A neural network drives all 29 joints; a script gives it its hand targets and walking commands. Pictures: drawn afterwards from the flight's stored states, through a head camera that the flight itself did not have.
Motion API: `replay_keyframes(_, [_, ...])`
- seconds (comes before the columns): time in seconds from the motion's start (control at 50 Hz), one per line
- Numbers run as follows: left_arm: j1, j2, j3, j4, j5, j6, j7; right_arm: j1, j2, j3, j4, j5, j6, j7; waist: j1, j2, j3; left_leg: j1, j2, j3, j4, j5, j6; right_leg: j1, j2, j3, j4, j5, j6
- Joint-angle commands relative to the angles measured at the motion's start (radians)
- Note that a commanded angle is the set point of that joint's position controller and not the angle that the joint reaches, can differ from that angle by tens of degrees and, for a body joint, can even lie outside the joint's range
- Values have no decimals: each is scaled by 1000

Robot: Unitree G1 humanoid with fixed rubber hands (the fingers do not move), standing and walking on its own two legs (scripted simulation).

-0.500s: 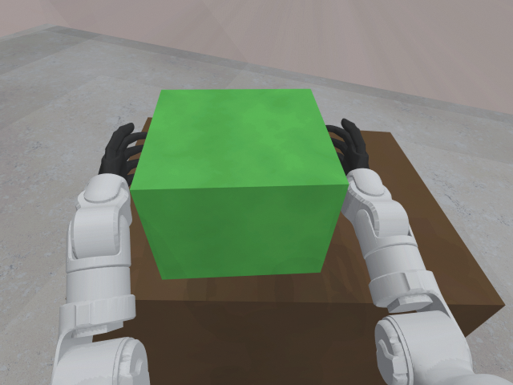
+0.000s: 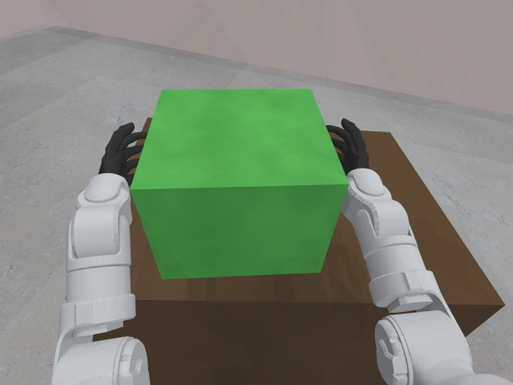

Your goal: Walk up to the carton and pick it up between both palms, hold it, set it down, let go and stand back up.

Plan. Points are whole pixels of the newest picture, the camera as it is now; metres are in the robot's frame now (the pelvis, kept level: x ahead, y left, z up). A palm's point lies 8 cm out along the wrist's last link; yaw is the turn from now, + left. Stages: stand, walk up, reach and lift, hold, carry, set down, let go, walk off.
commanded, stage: hold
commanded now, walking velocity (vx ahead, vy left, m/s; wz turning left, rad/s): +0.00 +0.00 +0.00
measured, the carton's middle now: (239, 179) +0.40 +0.00 +0.14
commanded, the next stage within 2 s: none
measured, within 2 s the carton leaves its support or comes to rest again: neither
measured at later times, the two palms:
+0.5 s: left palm (116, 177) +0.36 +0.18 +0.18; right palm (353, 170) +0.36 -0.17 +0.19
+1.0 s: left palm (116, 176) +0.36 +0.18 +0.18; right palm (353, 170) +0.36 -0.17 +0.19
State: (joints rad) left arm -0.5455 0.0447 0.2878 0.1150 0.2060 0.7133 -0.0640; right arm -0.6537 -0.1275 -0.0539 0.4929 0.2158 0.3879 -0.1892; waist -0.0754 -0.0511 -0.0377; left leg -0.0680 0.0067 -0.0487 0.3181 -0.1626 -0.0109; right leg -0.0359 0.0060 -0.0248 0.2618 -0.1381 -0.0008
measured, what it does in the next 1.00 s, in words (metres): stands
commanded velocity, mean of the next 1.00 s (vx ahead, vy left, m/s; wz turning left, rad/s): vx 0.00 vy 0.00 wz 0.00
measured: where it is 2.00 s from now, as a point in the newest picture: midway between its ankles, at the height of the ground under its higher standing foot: outside the picture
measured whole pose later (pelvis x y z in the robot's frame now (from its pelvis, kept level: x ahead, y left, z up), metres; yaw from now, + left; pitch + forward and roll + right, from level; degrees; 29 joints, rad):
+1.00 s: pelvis +0.00 +0.00 +0.00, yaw +0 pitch -5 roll -1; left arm -0.55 0.05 0.29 0.12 0.21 0.71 -0.06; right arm -0.65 -0.13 -0.05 0.50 0.21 0.39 -0.19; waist -0.08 -0.05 -0.04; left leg -0.07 0.01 -0.05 0.32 -0.16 -0.01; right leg -0.04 0.01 -0.02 0.26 -0.14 0.00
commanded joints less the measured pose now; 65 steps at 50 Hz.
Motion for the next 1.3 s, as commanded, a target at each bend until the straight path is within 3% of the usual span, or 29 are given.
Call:
replay_keyframes(0.0, [-733, -529, -505, -155, -138, -91, -109, -733, 605, 393, -308, 106, -37, 141, -6, 67, -363, 104, -50, 35, -18, 239, -11, 89, 46, -25, -3, 199, 33])
replay_keyframes(1.28, [-737, -533, -504, -144, -138, -94, -108, -739, 606, 392, -308, 105, -38, 140, -7, 67, -366, 107, -49, 34, -15, 241, -10, 85, 46, -24, -4, 200, 33])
